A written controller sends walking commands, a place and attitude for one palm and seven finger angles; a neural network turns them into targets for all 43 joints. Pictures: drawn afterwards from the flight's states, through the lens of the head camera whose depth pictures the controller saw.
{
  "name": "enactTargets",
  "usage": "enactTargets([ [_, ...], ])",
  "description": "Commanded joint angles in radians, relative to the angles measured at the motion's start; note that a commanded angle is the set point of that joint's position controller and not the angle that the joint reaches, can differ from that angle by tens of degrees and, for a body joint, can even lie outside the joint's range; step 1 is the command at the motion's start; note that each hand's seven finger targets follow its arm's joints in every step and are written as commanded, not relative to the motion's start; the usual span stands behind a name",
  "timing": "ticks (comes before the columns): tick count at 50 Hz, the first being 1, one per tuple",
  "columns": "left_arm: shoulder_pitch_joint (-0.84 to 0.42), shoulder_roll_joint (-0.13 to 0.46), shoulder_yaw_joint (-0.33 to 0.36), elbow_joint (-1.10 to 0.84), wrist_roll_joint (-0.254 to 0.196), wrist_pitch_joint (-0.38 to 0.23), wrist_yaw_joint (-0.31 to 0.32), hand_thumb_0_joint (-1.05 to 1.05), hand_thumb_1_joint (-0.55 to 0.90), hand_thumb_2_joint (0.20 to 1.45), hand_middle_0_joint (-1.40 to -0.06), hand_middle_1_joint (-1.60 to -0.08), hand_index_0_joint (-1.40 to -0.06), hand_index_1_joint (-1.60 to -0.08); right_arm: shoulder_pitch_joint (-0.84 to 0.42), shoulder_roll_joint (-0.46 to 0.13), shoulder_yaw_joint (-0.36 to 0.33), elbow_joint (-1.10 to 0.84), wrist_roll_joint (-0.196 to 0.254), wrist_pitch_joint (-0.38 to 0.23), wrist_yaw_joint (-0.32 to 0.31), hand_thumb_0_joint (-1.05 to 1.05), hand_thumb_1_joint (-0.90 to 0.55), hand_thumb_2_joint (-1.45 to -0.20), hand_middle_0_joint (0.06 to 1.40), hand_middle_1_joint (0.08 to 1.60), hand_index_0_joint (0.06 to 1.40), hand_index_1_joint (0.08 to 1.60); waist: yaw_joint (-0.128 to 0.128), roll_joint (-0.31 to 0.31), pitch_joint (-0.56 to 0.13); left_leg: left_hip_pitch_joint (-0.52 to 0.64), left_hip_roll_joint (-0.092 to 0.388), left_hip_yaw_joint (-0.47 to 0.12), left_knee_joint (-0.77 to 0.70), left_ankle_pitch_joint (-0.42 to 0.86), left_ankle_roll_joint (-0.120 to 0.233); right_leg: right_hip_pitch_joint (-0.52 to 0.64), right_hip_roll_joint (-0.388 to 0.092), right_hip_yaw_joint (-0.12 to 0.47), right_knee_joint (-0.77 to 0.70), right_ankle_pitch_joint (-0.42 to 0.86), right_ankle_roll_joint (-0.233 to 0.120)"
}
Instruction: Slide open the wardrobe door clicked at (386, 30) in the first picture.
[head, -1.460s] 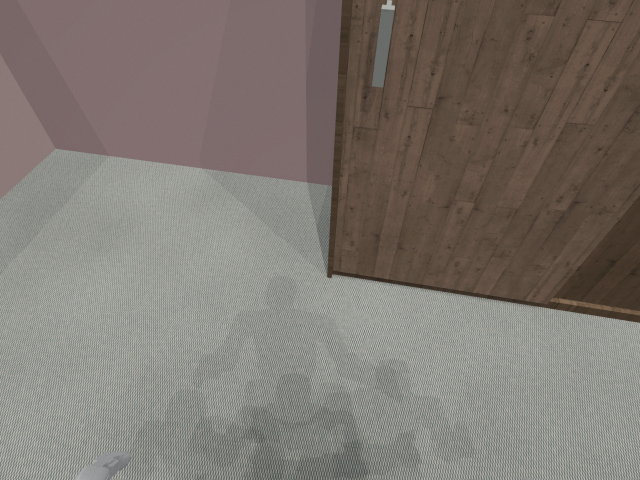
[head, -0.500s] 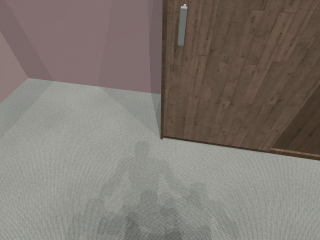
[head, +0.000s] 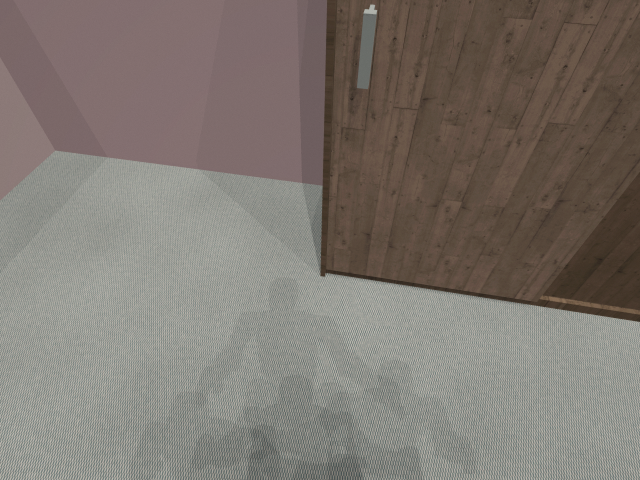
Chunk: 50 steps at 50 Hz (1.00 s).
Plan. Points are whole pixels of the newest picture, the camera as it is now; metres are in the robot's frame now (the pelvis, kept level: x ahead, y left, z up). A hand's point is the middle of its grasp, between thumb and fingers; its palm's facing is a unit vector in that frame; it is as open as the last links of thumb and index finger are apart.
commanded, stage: turn to face it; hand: left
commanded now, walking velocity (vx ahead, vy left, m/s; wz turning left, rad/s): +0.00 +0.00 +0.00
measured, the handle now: (367, 47) +0.93 -0.05 +0.13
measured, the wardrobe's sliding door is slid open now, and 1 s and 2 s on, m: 0.00 0.00 0.00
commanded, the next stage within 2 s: take the last steps up to it in 0.28 s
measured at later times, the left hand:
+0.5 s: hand out of the picture +0.07 +0.22 -0.17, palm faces -0.09 -0.96 -0.27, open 7.4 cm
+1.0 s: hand out of the picture +0.04 +0.14 -0.18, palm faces -0.05 -0.99 -0.13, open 7.3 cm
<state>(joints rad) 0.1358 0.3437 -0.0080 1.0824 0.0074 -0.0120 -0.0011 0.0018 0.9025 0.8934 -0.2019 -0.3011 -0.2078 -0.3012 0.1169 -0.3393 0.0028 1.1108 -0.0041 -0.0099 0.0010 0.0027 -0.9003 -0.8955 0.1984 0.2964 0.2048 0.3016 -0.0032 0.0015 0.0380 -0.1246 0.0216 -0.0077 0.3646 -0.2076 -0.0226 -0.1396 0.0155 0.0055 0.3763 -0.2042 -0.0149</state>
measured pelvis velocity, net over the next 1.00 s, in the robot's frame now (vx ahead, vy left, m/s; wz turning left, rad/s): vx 0.13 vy -0.02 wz -0.14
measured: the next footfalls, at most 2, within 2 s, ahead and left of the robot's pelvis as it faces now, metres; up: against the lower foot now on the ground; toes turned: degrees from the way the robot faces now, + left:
left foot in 1.10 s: +0.31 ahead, +0.08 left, +0.00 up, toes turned +0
right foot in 1.62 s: +0.48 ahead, -0.20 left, +0.00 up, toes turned -20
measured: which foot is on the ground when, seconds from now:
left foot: down 0.00-0.66, up 0.68-1.00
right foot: down 0.00-1.00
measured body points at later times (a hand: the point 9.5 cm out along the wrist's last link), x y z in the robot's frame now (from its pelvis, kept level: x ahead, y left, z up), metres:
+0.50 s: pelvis +0.00 +0.00 -0.01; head +0.00 +0.00 +0.44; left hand +0.07 +0.27 -0.15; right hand +0.04 -0.26 -0.15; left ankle -0.01 +0.13 -0.75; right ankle +0.00 -0.11 -0.74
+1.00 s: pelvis +0.13 -0.02 -0.01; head +0.15 -0.01 +0.44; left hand +0.05 +0.19 -0.16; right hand +0.17 -0.26 -0.16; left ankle +0.22 +0.09 -0.71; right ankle +0.01 -0.10 -0.75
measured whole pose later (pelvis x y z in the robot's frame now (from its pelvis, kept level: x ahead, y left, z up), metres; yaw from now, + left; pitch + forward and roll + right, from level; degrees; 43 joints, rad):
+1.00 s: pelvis +0.13 -0.02 -0.01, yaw -8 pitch +1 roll -1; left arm 0.49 0.11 0.02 1.15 0.03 -0.06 0.02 0.00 0.90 0.89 -0.20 -0.30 -0.21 -0.30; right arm 0.17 -0.16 -0.05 1.04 -0.01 -0.01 0.02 0.00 -0.91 -0.90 0.19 0.30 0.20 0.30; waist 0.03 0.00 0.03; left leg -0.54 0.11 0.09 0.85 -0.26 -0.02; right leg 0.00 0.06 -0.02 0.32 -0.34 -0.05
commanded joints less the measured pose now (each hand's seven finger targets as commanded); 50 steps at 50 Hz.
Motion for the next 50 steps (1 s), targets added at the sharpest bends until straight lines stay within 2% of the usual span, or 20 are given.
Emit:
enactTargets([
  [1, -0.043, 0.209, 0.046, -0.062, 0.002, -0.019, 0.013, 0.0, 0.9, 0.9, -0.2, -0.3, -0.2, -0.3, -0.046, -0.208, -0.036, -0.057, -0.004, -0.023, -0.016, 0.0, -0.9, -0.9, 0.2, 0.3, 0.2, 0.3, 0.003, 0.004, -0.052, -0.001, 0.095, -0.082, -0.061, 0.118, 0.039, -0.004, -0.134, 0.118, -0.069, 0.132, -0.02],
  [9, -0.045, 0.209, 0.049, -0.07, 0.003, -0.015, 0.012, 0.0, 0.9, 0.9, -0.2, -0.3, -0.2, -0.3, -0.034, -0.211, -0.041, -0.063, -0.005, -0.026, -0.022, 0.0, -0.9, -0.9, 0.2, 0.3, 0.2, 0.3, -0.001, 0.011, -0.084, 0.033, 0.107, -0.063, -0.038, 0.173, 0.038, 0.003, -0.128, 0.123, -0.042, 0.224, -0.024],
  [13, -0.016, 0.16, 0.045, -0.074, 0.004, 0.002, 0.014, 0.0, 0.9, 0.9, -0.2, -0.3, -0.2, -0.3, -0.005, -0.157, -0.037, -0.068, -0.005, -0.016, -0.025, 0.0, -0.9, -0.9, 0.2, 0.3, 0.2, 0.3, -0.002, 0.0, -0.085, 0.027, 0.111, -0.036, -0.004, 0.178, 0.03, -0.016, -0.124, 0.132, -0.006, 0.26, -0.019],
  [19, 0.032, 0.097, 0.037, -0.092, 0.007, 0.025, 0.017, 0.0, 0.9, 0.9, -0.2, -0.3, -0.2, -0.3, 0.038, -0.086, -0.033, -0.086, -0.006, 0.002, -0.027, 0.0, -0.9, -0.9, 0.2, 0.3, 0.2, 0.3, -0.002, -0.01, -0.048, -0.022, 0.111, -0.015, 0.022, 0.085, 0.023, -0.08, -0.106, 0.159, 0.028, 0.195, -0.011],
  [22, 0.066, 0.08, 0.041, -0.096, 0.013, 0.03, 0.002, 0.0, 0.9, 0.9, -0.2, -0.3, -0.2, -0.3, 0.062, -0.091, -0.039, -0.085, -0.016, 0.005, -0.019, 0.0, -0.9, -0.9, 0.2, 0.3, 0.2, 0.3, 0.003, -0.005, -0.04, -0.037, 0.124, -0.046, -0.018, -0.242, 0.04, -0.127, -0.064, 0.158, 0.017, -0.205, -0.013],
  [23, 0.075, 0.075, 0.046, -0.103, 0.016, 0.033, -0.004, 0.0, 0.9, 0.9, -0.2, -0.3, -0.2, -0.3, 0.061, -0.097, -0.045, -0.088, -0.02, 0.007, -0.016, 0.0, -0.9, -0.9, 0.2, 0.3, 0.2, 0.3, 0.004, 0.01, 0.003, -0.065, 0.135, -0.064, -0.045, -0.369, 0.05, -0.172, -0.046, 0.155, 0.024, -0.318, -0.015],
  [26, 0.104, 0.043, 0.058, -0.121, 0.019, 0.027, -0.016, 0.0, 0.9, 0.9, -0.2, -0.3, -0.2, -0.3, 0.098, -0.124, -0.066, -0.096, -0.021, 0.003, -0.016, 0.0, -0.9, -0.9, 0.2, 0.3, 0.2, 0.3, -0.003, 0.109, 0.074, -0.096, 0.226, -0.186, -0.135, -0.531, 0.113, -0.261, 0.016, 0.074, 0.198, -0.313, -0.009],
  [28, 0.107, -0.007, 0.061, -0.131, 0.02, 0.019, -0.025, 0.0, 0.9, 0.9, -0.2, -0.3, -0.2, -0.3, 0.124, -0.136, -0.079, -0.093, -0.019, -0.008, -0.018, 0.0, -0.9, -0.9, 0.2, 0.3, 0.2, 0.3, -0.007, 0.161, 0.071, -0.076, 0.317, -0.244, -0.167, -0.473, 0.17, -0.28, 0.006, -0.016, 0.341, -0.223, -0.001],
  [30, 0.126, -0.036, 0.062, -0.128, 0.021, 0.009, -0.03, 0.0, 0.9, 0.9, -0.2, -0.3, -0.2, -0.3, 0.138, -0.112, -0.081, -0.088, -0.022, -0.015, -0.019, 0.0, -0.9, -0.9, 0.2, 0.3, 0.2, 0.3, -0.002, 0.158, 0.071, -0.087, 0.3, -0.169, -0.115, -0.341, 0.161, -0.237, -0.019, -0.039, 0.289, -0.217, 0.003],
  [31, 0.174, -0.049, 0.065, -0.113, 0.02, 0.002, -0.03, 0.0, 0.9, 0.9, -0.2, -0.3, -0.2, -0.3, 0.132, -0.09, -0.078, -0.084, -0.022, -0.016, -0.019, 0.0, -0.9, -0.9, 0.2, 0.3, 0.2, 0.3, 0.021, 0.134, 0.056, -0.129, 0.265, -0.107, -0.037, -0.28, 0.134, -0.136, -0.018, -0.055, 0.196, -0.183, 0.001],
  [32, 0.257, -0.042, 0.07, -0.078, 0.022, -0.007, -0.027, 0.0, 0.9, 0.9, -0.2, -0.3, -0.2, -0.3, 0.122, -0.062, -0.073, -0.084, -0.021, -0.015, -0.019, 0.0, -0.9, -0.9, 0.2, 0.3, 0.2, 0.3, 0.06, 0.053, 0.045, -0.215, 0.199, -0.032, 0.111, -0.259, 0.093, -0.005, -0.018, -0.025, 0.09, -0.144, -0.013],
  [33, 0.353, 0.023, 0.084, -0.044, 0.027, -0.023, -0.013, 0.0, 0.9, 0.9, -0.2, -0.3, -0.2, -0.3, 0.112, 0.009, -0.058, -0.105, -0.011, -0.017, -0.017, 0.0, -0.9, -0.9, 0.2, 0.3, 0.2, 0.3, 0.091, -0.175, 0.03, -0.419, 0.083, 0.096, 0.39, -0.295, 0.031, 0.153, -0.184, 0.264, -0.054, -0.199, -0.079],
  [34, 0.454, 0.09, 0.099, -0.016, 0.017, -0.028, 0.004, 0.0, 0.9, 0.9, -0.2, -0.3, -0.2, -0.3, 0.034, 0.05, -0.046, -0.156, -0.012, -0.027, -0.01, 0.0, -0.9, -0.9, 0.2, 0.3, 0.2, 0.3, 0.132, -0.329, 0.051, -0.585, 0.016, 0.127, 0.606, -0.417, 0.012, 0.188, -0.366, 0.544, -0.184, -0.152, -0.167],
  [35, 0.465, 0.067, 0.09, -0.009, 0.009, -0.032, 0.016, 0.0, 0.9, 0.9, -0.2, -0.3, -0.2, -0.3, 0.026, 0.018, -0.057, -0.154, -0.017, -0.028, -0.009, 0.0, -0.9, -0.9, 0.2, 0.3, 0.2, 0.3, 0.117, -0.212, 0.052, -0.583, 0.05, 0.032, 0.7, -0.351, 0.024, 0.152, -0.372, 0.542, -0.191, -0.156, -0.204],
  [36, 0.416, 0.035, 0.085, -0.012, 0.01, -0.039, 0.018, 0.0, 0.9, 0.9, -0.2, -0.3, -0.2, -0.3, 0.04, 0.026, -0.061, -0.143, -0.017, -0.03, -0.005, 0.0, -0.9, -0.9, 0.2, 0.3, 0.2, 0.3, 0.088, -0.2, 0.084, -0.583, 0.074, 0.016, 0.742, -0.272, 0.029, 0.106, -0.339, 0.494, -0.198, -0.155, -0.205],
  [37, 0.385, 0.002, 0.08, -0.014, 0.011, -0.04, 0.022, 0.0, 0.9, 0.9, -0.2, -0.3, -0.2, -0.3, 0.041, 0.039, -0.061, -0.132, -0.017, -0.032, -0.004, 0.0, -0.9, -0.9, 0.2, 0.3, 0.2, 0.3, 0.068, -0.105, 0.094, -0.577, 0.092, 0.024, 0.763, -0.244, 0.026, 0.09, -0.339, 0.463, -0.184, -0.125, -0.219],
  [39, 0.346, -0.036, 0.067, -0.023, 0.016, -0.05, 0.023, 0.0, 0.9, 0.9, -0.2, -0.3, -0.2, -0.3, 0.075, 0.072, -0.059, -0.11, -0.023, -0.028, 0.002, 0.0, -0.9, -0.9, 0.2, 0.3, 0.2, 0.3, 0.03, -0.032, 0.084, -0.534, 0.101, 0.04, 0.744, -0.165, 0.01, 0.044, -0.29, 0.334, -0.168, 0.004, -0.204],
  [43, 0.369, -0.065, 0.058, 0.004, 0.017, -0.062, 0.025, 0.0, 0.9, 0.9, -0.2, -0.3, -0.2, -0.3, 0.076, 0.113, -0.062, -0.114, -0.017, -0.017, 0.01, 0.0, -0.9, -0.9, 0.2, 0.3, 0.2, 0.3, 0.009, -0.076, 0.075, -0.496, 0.095, 0.082, 0.646, -0.065, -0.008, 0.021, -0.231, 0.2, -0.183, 0.15, -0.18],
  [46, 0.408, -0.078, 0.056, 0.031, 0.019, -0.064, 0.029, 0.0, 0.9, 0.9, -0.2, -0.3, -0.2, -0.3, 0.018, 0.124, -0.061, -0.136, -0.014, -0.023, 0.013, 0.0, -0.9, -0.9, 0.2, 0.3, 0.2, 0.3, 0.027, -0.11, 0.074, -0.509, 0.088, 0.1, 0.538, -0.041, -0.004, 0.078, -0.223, 0.171, -0.168, 0.242, -0.171],
  [50, 0.411, -0.073, 0.063, 0.05, 0.023, -0.061, 0.035, 0.0, 0.9, 0.9, -0.2, -0.3, -0.2, -0.3, -0.028, 0.142, -0.057, -0.152, -0.009, -0.04, 0.017, 0.0, -0.9, -0.9, 0.2, 0.3, 0.2, 0.3, 0.036, -0.117, 0.071, -0.389, 0.07, 0.113, 0.349, -0.062, 0.023, 0.082, -0.229, 0.151, -0.113, 0.325, -0.149],
])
